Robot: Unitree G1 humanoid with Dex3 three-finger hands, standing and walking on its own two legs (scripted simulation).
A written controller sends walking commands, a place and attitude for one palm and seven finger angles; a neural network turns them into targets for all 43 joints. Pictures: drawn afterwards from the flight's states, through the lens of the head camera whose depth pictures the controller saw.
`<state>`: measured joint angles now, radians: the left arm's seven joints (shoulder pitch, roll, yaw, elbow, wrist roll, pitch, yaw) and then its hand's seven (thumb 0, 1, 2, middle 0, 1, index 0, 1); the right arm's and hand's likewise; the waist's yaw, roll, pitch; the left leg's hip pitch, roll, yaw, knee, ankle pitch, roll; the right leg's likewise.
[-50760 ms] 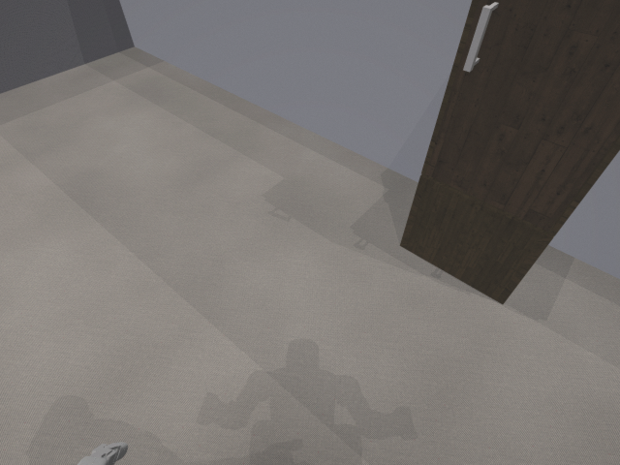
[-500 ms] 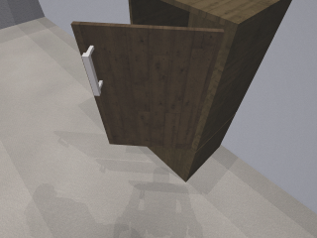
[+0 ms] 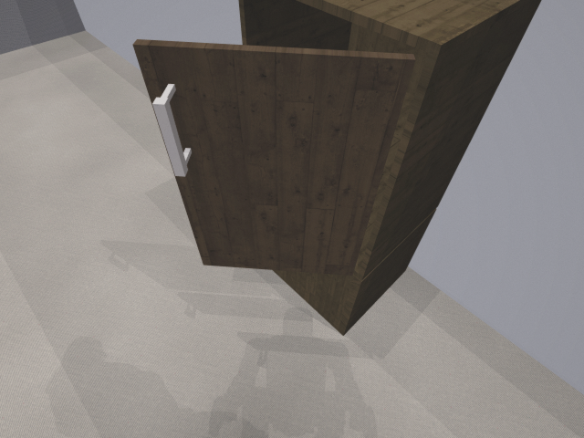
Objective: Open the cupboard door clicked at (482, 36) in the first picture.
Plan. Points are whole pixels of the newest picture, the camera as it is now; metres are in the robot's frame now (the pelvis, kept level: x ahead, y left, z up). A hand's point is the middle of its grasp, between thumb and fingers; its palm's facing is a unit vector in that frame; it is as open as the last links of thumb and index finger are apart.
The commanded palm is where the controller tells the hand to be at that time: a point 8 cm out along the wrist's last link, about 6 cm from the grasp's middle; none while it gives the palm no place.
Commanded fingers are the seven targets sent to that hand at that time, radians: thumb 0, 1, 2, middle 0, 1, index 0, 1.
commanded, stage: look again from close up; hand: left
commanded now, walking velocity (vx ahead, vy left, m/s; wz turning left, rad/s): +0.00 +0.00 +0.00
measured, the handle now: (175, 132) +0.54 +0.24 +0.11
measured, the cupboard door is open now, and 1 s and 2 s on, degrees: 42 42 42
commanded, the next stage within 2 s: raise the hand with hooked fingers in 0.68 s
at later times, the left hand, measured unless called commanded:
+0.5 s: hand out of the picture +0.02 +0.19 -0.17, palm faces +0.02 -0.97 -0.23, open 7.4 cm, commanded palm none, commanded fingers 0.00 0.90 0.90 -0.20 -0.30 -0.20 -0.30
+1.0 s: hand (152, 364) +0.20 +0.20 +0.01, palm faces +0.24 -0.97 -0.05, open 7.7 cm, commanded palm +0.10 +0.24 -0.05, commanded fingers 0.00 0.62 0.78 -0.22 -0.48 -0.22 -0.48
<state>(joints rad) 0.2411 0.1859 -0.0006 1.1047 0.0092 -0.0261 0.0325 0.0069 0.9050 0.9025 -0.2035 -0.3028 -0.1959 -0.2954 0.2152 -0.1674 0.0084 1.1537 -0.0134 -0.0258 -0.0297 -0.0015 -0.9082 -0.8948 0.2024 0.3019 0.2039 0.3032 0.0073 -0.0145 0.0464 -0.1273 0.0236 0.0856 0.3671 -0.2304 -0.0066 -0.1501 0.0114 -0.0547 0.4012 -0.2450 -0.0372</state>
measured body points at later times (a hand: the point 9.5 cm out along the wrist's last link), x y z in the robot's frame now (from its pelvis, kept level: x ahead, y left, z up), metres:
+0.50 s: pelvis +0.00 +0.00 +0.00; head +0.02 +0.00 +0.45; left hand +0.02 +0.24 -0.15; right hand +0.03 -0.24 -0.16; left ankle -0.02 +0.12 -0.74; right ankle -0.02 -0.09 -0.74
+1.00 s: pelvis -0.02 +0.00 -0.02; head -0.02 -0.02 +0.43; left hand +0.18 +0.25 +0.01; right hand +0.13 -0.25 -0.12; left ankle -0.02 +0.12 -0.74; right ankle -0.02 -0.09 -0.74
